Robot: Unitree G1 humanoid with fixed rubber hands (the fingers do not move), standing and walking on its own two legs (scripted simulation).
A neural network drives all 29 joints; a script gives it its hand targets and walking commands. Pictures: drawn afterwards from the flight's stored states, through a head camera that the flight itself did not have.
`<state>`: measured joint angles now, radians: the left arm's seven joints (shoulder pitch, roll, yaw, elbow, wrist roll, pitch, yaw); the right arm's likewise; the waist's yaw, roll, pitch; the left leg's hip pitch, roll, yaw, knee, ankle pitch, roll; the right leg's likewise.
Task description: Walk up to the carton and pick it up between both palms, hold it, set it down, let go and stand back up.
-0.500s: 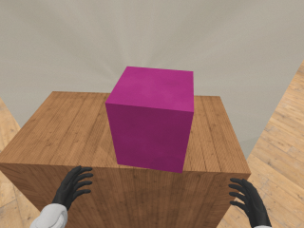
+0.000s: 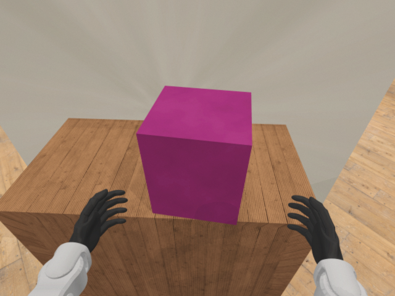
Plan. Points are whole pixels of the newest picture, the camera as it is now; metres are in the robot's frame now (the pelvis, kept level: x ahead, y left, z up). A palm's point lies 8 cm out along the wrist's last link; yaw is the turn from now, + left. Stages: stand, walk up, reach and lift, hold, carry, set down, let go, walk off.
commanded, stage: reach and lift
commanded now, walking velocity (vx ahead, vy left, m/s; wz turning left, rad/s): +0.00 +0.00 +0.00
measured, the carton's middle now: (200, 154) +0.43 +0.01 +0.09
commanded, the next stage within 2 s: none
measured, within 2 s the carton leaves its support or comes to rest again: neither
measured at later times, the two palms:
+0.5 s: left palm (95, 174) +0.29 +0.20 +0.17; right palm (318, 187) +0.26 -0.19 +0.16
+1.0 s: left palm (108, 129) +0.35 +0.18 +0.22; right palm (308, 142) +0.34 -0.18 +0.21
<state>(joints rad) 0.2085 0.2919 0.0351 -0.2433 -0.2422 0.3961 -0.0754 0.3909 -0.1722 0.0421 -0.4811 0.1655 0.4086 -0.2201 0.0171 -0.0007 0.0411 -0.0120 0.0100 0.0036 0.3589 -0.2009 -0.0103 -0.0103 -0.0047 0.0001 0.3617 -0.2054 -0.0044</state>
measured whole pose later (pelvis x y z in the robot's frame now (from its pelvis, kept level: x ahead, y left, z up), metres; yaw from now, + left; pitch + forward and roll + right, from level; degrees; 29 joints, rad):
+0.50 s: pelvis +0.00 +0.00 +0.00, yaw +0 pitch -8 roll +0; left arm -0.19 0.29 0.12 -0.26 -0.25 0.73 -0.09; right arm -0.07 -0.17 -0.03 -0.36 0.26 0.60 -0.29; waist 0.00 0.00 0.04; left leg -0.01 0.01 0.00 0.36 -0.20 -0.01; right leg -0.01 0.00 0.00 0.36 -0.21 0.00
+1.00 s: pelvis +0.01 +0.00 +0.00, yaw +0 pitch -6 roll +0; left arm -0.55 0.32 0.15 -0.06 -0.19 0.85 -0.10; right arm -0.48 -0.18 -0.04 -0.05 0.29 0.62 -0.32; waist -0.04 0.00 0.04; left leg -0.05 0.01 0.00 0.36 -0.20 -0.01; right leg -0.05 0.00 0.00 0.36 -0.20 0.00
